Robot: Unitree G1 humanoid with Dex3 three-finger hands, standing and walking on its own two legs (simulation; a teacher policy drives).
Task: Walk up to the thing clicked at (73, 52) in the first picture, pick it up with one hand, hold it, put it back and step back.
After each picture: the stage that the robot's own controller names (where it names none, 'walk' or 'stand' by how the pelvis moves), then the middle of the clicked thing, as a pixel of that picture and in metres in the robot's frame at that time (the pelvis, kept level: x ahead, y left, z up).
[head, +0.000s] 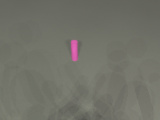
stand; (74, 50) +1.26 +0.10 -0.66
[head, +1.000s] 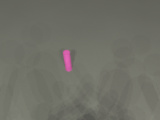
walk; (67, 61) +1.14 +0.22 -0.64
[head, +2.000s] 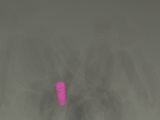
walk; (61, 93) +0.70 +0.20 -0.63
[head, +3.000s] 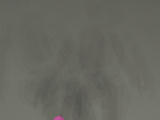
walk; out of the picture +0.40 +0.19 -0.62
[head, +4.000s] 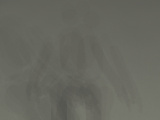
stand; out of the picture +0.39 +0.16 -0.62
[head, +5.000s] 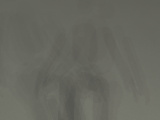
stand; out of the picture +0.35 +0.13 -0.64
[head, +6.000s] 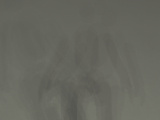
stand; out of the picture +0.35 +0.15 -0.66
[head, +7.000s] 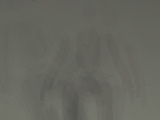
stand; out of the picture +0.34 +0.15 -0.66
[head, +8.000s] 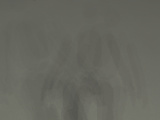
stand; out of the picture +0.34 +0.15 -0.66
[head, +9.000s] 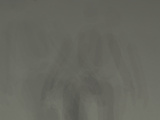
stand; out of the picture +0.34 +0.15 -0.66
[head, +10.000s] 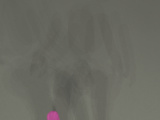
go down; out of the picture +0.36 +0.16 -0.60
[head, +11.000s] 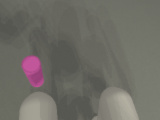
go down; (34, 73) +0.44 +0.18 -0.27
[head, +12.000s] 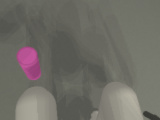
close in; (31, 66) +0.44 +0.19 -0.24
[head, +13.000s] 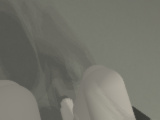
close in; out of the picture +0.43 +0.23 -0.16
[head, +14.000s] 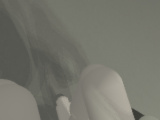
close; out of the picture +0.42 +0.23 -0.16
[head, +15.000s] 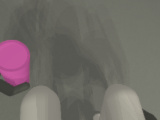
lift; (16, 72) +0.35 +0.22 -0.03
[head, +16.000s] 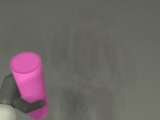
hold; (33, 90) +0.31 +0.16 +0.09
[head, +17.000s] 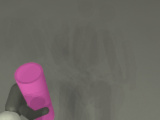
hold; (38, 98) +0.30 +0.16 +0.04
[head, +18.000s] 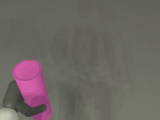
hold; (36, 95) +0.30 +0.16 +0.04
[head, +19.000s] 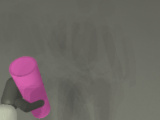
crouch; (33, 91) +0.32 +0.17 +0.03
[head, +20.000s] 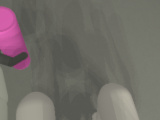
lower; (12, 45) +0.46 +0.18 -0.03
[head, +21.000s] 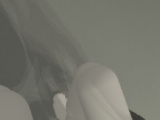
lower; out of the picture +0.45 +0.26 -0.16
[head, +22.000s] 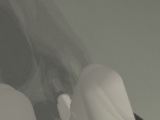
lower; out of the picture +0.43 +0.25 -0.16
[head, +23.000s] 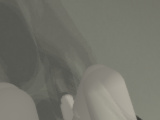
lower; out of the picture +0.42 +0.24 -0.16
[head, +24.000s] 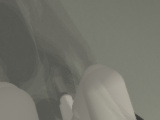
lower; out of the picture +0.42 +0.24 -0.16
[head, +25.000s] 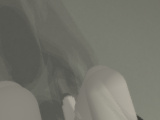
loosen; out of the picture +0.41 +0.24 -0.15
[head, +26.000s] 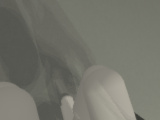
withdraw; out of the picture +0.41 +0.24 -0.17
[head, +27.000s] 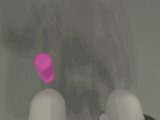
walk; (45, 69) +0.44 +0.18 -0.29
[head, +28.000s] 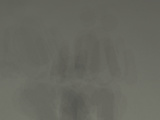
stand; out of the picture +0.35 +0.15 -0.59
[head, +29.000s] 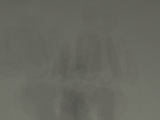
stand; out of the picture +0.36 +0.16 -0.60
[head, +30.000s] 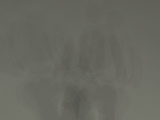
stand; out of the picture +0.36 +0.16 -0.60
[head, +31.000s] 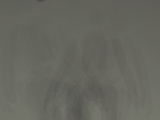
stand; out of the picture +0.37 +0.15 -0.66
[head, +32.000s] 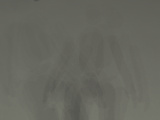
stand; out of the picture +0.35 +0.16 -0.66
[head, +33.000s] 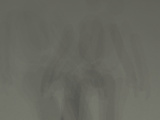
walk; out of the picture +0.36 +0.16 -0.65
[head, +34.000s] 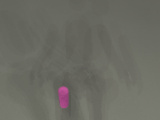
walk; (63, 98) +0.55 +0.12 -0.63
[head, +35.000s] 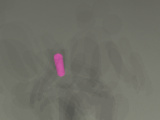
walk; (59, 65) +0.86 +0.24 -0.62
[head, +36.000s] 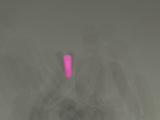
stand; (67, 66) +0.99 +0.15 -0.64
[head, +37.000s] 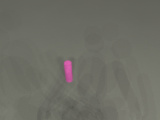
stand; (68, 71) +0.97 +0.15 -0.66
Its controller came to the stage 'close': yes
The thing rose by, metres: 0.69
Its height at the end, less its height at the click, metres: +0.00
